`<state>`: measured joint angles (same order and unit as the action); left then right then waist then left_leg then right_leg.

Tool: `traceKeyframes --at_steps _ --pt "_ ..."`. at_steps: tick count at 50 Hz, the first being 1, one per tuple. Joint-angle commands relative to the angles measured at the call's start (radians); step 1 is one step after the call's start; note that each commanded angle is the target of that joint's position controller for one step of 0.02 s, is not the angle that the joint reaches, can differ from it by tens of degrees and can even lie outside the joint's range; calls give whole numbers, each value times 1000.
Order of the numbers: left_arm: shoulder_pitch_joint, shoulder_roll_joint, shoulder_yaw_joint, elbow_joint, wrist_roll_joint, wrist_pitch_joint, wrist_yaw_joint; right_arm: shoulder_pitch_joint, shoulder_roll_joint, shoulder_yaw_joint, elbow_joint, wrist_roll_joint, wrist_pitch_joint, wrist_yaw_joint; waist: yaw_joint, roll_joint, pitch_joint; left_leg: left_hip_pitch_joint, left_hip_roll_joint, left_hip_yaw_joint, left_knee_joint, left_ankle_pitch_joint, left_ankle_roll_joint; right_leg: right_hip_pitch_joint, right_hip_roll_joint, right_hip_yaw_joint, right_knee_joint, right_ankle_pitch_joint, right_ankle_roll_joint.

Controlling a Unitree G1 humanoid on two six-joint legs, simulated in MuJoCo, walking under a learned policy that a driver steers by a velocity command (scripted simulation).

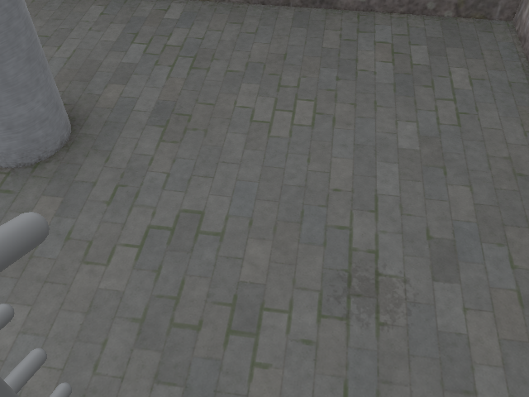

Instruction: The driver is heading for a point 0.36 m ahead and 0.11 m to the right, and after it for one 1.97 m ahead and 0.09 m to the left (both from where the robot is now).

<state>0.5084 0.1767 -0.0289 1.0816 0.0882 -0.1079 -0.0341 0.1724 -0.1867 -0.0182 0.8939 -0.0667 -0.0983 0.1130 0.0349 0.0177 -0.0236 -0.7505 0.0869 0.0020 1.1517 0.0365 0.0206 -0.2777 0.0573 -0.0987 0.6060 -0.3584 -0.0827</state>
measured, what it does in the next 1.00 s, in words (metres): goes down: left foot, then right foot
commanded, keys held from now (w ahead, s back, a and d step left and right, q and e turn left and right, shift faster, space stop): no key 0.30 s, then w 0.36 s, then w+e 0.34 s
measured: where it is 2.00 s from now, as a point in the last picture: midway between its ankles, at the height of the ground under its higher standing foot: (310, 369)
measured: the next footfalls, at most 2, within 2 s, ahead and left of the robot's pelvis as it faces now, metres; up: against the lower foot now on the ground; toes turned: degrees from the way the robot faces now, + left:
left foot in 0.06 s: +0.07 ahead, +0.12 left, +0.00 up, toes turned +2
right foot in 0.24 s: +0.07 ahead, -0.13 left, +0.00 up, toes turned -1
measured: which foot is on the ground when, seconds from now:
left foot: up 0.00-0.04, down 0.06-0.34, up 0.36-0.84, down 0.86-1.00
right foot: down 0.00-0.10, up 0.12-0.22, down 0.24-0.86, up 0.88-1.00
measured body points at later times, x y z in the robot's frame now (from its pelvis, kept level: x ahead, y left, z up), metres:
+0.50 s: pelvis +0.06 -0.04 -0.01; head +0.07 -0.03 +0.44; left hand +0.10 +0.22 -0.15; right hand +0.13 -0.30 -0.14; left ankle +0.02 +0.10 -0.65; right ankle +0.03 -0.13 -0.72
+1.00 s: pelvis +0.21 +0.10 -0.18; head +0.21 +0.11 +0.27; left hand +0.14 +0.34 -0.33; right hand +0.24 -0.14 -0.32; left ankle +0.23 +0.20 -0.89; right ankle +0.19 -0.06 -0.69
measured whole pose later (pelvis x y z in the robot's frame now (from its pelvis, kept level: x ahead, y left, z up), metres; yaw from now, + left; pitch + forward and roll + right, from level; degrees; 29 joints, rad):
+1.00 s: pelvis +0.21 +0.10 -0.18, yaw -6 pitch -1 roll +2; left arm 0.51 0.23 -0.02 1.06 0.03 -0.10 -0.02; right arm 0.32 -0.21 -0.01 0.94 -0.10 -0.10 0.11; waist 0.08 -0.06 0.01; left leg -0.35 0.03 0.17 0.76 -0.39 0.04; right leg -0.85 -0.05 0.14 1.83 -0.23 -0.08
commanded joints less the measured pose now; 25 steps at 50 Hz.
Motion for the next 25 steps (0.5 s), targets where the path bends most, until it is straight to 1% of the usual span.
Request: traceKeyframes --at_steps 1,2,3,4,5,6,7,8,9,10,11,12,13,14,15,16,17,18,19,20,21,22,23,24,25 --pt "-251 199 21 -122 -10 -25 -20 426 -82 -37 96 -13 2 -10 -224 -54 6 641 -60 58 52 -25 -48 -515 -211 88 28 815 -62" --pt "-334 221 28 -150 -37 -21 -30 461 -103 -54 103 1 -3 -24 -264 -43 -4 720 -82 73 -18 -90 -54 -513 -216 95 110 904 -43" --pt "-369 289 53 -160 -56 -15 -43 460 -99 -54 105 21 -8 -38 -290 13 -6 751 -87 58 -222 -70 -40 -446 -212 105 236 950 -26" --pt "-300 263 76 -157 -89 -1 -57 372 -93 -28 91 57 -9 -38 -210 147 -63 665 -11 -51 -433 307 62 -280 -132 87 497 771 30" --pt "-58 234 101 -141 -85 11 -44 231 -148 -24 54 87 -8 -31 -29 230 -83 563 107 -288 -507 446 277 -291 -81 92 615 407 61" --pt "-112 117 77 -154 -69 24 -36 205 -102 -4 59 56 -20 -37 -36 166 -78 541 192 -349 -558 584 354 -365 -52 95 733 -209 57" --pt "-209 46 60 -211 -56 32 -12 260 -105 -7 71 39 -41 -39 -55 125 -72 608 239 -360 -556 690 375 -515 -68 130 821 -430 60" --pt "-194 61 62 -209 -68 34 -3 240 -77 -4 77 34 -41 -32 -50 44 -61 531 274 -449 -565 520 358 -520 -126 222 697 -388 105" --pt "-239 69 54 -203 -55 46 11 155 9 33 56 35 -35 -28 -46 67 47 321 283 -583 -461 233 295 -514 -203 313 484 -216 142" --pt "-87 -16 27 -113 -23 49 2 76 47 56 60 28 -23 -27 26 -43 -15 106 203 -390 -404 104 219 -213 -180 236 491 149 151" --pt "14 -46 26 -79 -26 54 -9 -9 4 65 64 57 -16 -15 139 -33 1 -181 70 -223 -382 -125 107 117 -99 120 420 329 152" --pt "47 -18 32 -90 -54 47 -18 -61 -45 58 40 103 -16 2 179 -28 17 -234 -13 -49 -419 -103 10 246 -63 33 318 430 158" --pt "-90 122 40 -149 -89 31 -23 34 -84 40 36 118 -22 2 80 -108 -33 -49 -67 58 -411 -141 -86 218 -102 113 141 645 109" --pt "-216 234 47 -190 -101 14 -37 158 -142 14 53 115 -14 -22 -37 -145 -61 193 -73 89 -389 -313 -130 46 -139 233 -11 633 43" --pt "-308 274 54 -217 -108 1 -49 159 -132 9 68 90 -7 -50 -58 -125 -49 270 -74 94 -345 -326 -151 7 -143 231 -68 628 48" --pt "-348 280 55 -217 -113 -5 -59 186 -118 -2 78 58 4 -69 -93 -102 -68 274 -77 97 -338 -394 -144 24 -142 228 -84 494 52" --pt "-366 280 63 -221 -107 -7 -53 193 -127 -17 85 49 12 -79 -96 -59 -76 284 -65 91 -363 -404 -114 74 -130 199 -62 432 42" --pt "-344 333 93 -206 -90 -6 -45 213 -124 -24 88 27 21 -86 -96 -96 -45 279 -76 111 -365 -457 -81 39 -168 270 -106 216 -26" --pt "-276 319 99 -182 -58 -2 -29 190 -135 -41 92 22 30 -86 -45 -106 21 250 -75 99 -273 -482 -52 -7 -209 352 -157 30 -109" --pt "-150 305 106 -140 -33 -3 -4 161 -95 -36 77 5 31 -92 7 -138 52 138 -71 57 -146 -499 -20 19 -288 471 -175 -66 -231" --pt "1 223 91 -101 -12 -5 24 88 -36 -19 43 -23 24 -101 84 -157 53 -46 -52 -31 1 -548 11 135 -362 589 -194 -95 -308" --pt "130 138 64 -52 -4 -12 45 -20 3 -1 -6 -39 15 -108 133 -148 48 -288 -45 -128 109 -495 41 317 -405 701 -191 -70 -327" --pt "182 115 52 -30 -18 -18 53 -66 -6 -3 -21 -32 5 -107 141 -98 13 -388 -71 -122 117 -458 46 413 -389 679 -167 29 -315" --pt "127 77 38 -30 -21 -19 51 -66 -9 -1 -17 -33 2 -108 106 -67 0 -386 -57 -120 86 -374 45 401 -361 579 -132 76 -277" --pt "46 37 22 -40 -23 -13 48 -71 -22 -1 -9 -46 2 -107 67 -53 -17 -328 -35 -92 55 -318 40 315 -326 504 -110 64 -248"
